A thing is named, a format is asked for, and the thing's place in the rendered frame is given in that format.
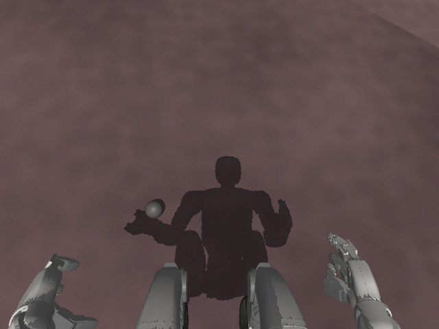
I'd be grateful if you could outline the ball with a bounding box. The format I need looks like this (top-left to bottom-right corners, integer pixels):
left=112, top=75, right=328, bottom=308
left=145, top=201, right=163, bottom=219

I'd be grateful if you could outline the right robot arm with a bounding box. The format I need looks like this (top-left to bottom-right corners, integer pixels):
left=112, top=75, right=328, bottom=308
left=355, top=300, right=401, bottom=329

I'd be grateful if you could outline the left robot hand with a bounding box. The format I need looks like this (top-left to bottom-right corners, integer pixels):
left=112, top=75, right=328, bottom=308
left=17, top=254, right=99, bottom=329

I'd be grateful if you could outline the right robot hand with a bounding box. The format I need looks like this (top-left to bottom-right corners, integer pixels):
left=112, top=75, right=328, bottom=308
left=324, top=232, right=381, bottom=308

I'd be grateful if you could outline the left robot arm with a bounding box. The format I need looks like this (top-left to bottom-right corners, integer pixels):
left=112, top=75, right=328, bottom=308
left=8, top=300, right=56, bottom=329

